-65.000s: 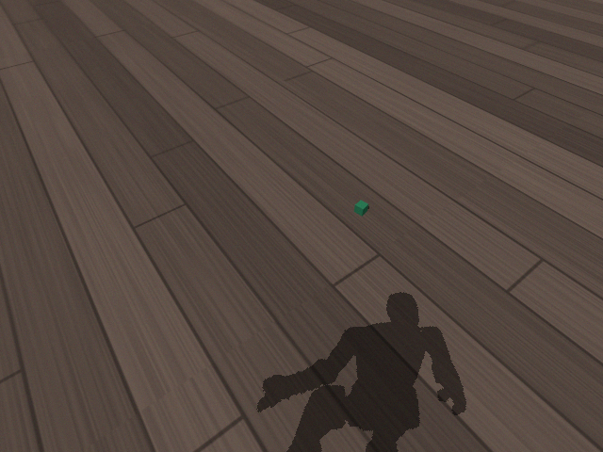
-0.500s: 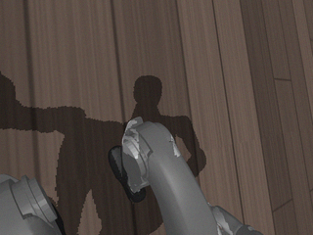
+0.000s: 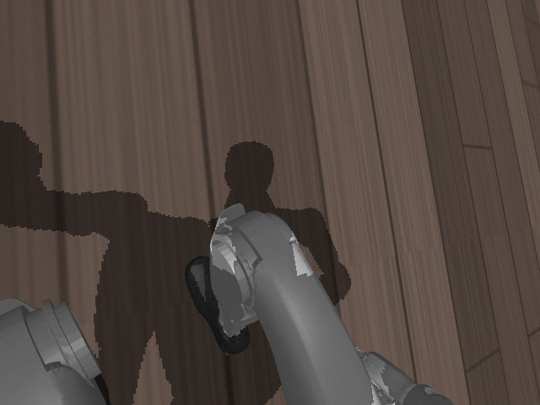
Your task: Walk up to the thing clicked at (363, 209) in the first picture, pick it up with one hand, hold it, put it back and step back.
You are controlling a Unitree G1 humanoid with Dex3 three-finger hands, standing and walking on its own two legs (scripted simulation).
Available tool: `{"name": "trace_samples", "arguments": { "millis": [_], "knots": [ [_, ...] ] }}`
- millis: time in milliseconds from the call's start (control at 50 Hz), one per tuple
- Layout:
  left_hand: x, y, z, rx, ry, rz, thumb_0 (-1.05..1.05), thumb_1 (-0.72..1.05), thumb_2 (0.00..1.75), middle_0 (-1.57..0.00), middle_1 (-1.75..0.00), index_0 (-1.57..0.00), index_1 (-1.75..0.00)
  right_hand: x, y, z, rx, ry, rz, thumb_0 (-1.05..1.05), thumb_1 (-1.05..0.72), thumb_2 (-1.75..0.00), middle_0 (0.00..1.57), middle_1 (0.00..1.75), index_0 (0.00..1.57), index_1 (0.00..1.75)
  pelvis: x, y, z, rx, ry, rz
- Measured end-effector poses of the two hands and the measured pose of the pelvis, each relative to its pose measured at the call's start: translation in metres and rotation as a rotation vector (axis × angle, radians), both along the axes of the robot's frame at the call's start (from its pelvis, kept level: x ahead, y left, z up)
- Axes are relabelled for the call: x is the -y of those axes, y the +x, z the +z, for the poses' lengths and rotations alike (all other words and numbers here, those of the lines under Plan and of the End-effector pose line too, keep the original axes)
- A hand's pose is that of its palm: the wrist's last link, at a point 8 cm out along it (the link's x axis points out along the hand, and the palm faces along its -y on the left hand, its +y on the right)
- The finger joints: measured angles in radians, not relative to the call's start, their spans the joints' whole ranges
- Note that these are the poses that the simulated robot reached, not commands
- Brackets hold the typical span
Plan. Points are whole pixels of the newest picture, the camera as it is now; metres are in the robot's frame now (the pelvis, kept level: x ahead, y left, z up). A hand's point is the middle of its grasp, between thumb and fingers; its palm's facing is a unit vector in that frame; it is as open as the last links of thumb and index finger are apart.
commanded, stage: close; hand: left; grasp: from above
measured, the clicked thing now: out of the picture +0.49 +0.25 -0.30
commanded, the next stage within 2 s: withdraw in 1.44 s
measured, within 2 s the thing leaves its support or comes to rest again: neither
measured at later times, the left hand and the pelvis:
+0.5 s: hand out of the picture +0.47 +0.24 -0.28, palm faces -0.49 -0.05 -0.87, open 11.4 cm; pelvis +0.00 +0.00 +0.00, yaw +0 degrees
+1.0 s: hand out of the picture +0.46 +0.26 -0.28, palm faces -0.51 -0.09 -0.86, open 12.2 cm; pelvis +0.00 +0.00 +0.00, yaw +1 degrees
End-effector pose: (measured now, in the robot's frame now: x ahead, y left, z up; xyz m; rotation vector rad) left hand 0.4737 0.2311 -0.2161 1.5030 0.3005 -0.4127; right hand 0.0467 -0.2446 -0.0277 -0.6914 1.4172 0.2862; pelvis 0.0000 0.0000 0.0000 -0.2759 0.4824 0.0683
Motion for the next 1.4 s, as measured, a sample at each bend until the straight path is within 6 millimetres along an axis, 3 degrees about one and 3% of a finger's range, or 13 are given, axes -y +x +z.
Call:
{"name": "trace_samples", "arguments": {
  "millis": [200, 360, 680, 880, 1000, 1140, 1260, 1400],
  "knots": [
    [-0.016, 0.002, -0.008, -0.049, 0.026, 0.121, 0.0, -0.13, 0.78, -0.24, -0.85, -0.28, -0.81, 0.0, -0.008, -0.004, -0.037, 0.028, -0.03, 0.0, -0.89, -0.89, 0.2, 0.3, 0.2, 0.3, 0.001, 0.002, -0.001, -0.017, 0.008, 0.0],
    [-0.02, 0.004, -0.006, -0.074, -0.011, 0.092, 0.0, -0.13, 0.78, -0.25, -0.89, -0.28, -0.83, 0.002, -0.013, -0.005, -0.072, 0.014, -0.039, 0.0, -0.89, -0.89, 0.2, 0.3, 0.2, 0.3, 0.003, 0.005, -0.003, -0.003, 0.009, 0.007],
    [0.007, 0.004, 0.004, 0.024, -0.005, -0.023, 0.0, -0.08, 0.8, -0.26, -0.9, -0.31, -0.85, 0.005, 0.0, 0.001, -0.012, -0.006, -0.005, 0.0, -0.89, -0.89, 0.2, 0.3, 0.2, 0.3, 0.003, 0.002, 0.002, -0.004, 0.005, 0.0],
    [-0.02, 0.003, -0.005, -0.052, 0.045, 0.162, 0.0, -0.15, 0.78, -0.22, -0.85, -0.26, -0.81, 0.009, -0.011, -0.002, -0.033, 0.006, -0.053, 0.0, -0.89, -0.89, 0.2, 0.3, 0.2, 0.3, 0.002, 0.002, -0.001, -0.019, 0.012, -0.002],
    [-0.029, -0.003, -0.007, -0.085, -0.003, 0.14, 0.0, -0.16, 0.79, -0.21, -0.87, -0.25, -0.82, 0.006, -0.018, -0.006, -0.086, 0.005, -0.053, 0.0, -0.9, -0.9, 0.2, 0.3, 0.2, 0.3, 0.003, 0.002, -0.003, -0.002, 0.015, 0.01],
    [-0.013, -0.01, -0.003, -0.1, -0.055, 0.005, 0.0, -0.11, 0.82, -0.23, -0.91, -0.28, -0.86, 0.004, -0.004, -0.003, -0.043, -0.026, -0.022, 0.0, -0.89, -0.89, 0.2, 0.3, 0.2, 0.3, 0.002, 0.003, -0.002, 0.013, 0.0, 0.012],
    [0.01, -0.009, 0.006, 0.008, -0.061, -0.111, 0.0, -0.08, 0.81, -0.25, -0.9, -0.31, -0.85, 0.004, 0.009, 0.0, -0.003, -0.041, 0.019, 0.0, -0.89, -0.89, 0.2, 0.3, 0.2, 0.3, 0.0, 0.002, 0.001, 0.013, -0.004, 0.008],
    [0.003, 0.006, 0.015, 0.111, 0.043, -0.012, 0.0, -0.14, 0.78, -0.21, -0.87, -0.26, -0.82, 0.005, 0.016, 0.002, 0.024, -0.006, 0.014, 0.0, -0.89, -0.89, 0.2, 0.3, 0.2, 0.3, -0.002, 0.003, 0.003, -0.021, 0.004, 0.001]
  ]
}}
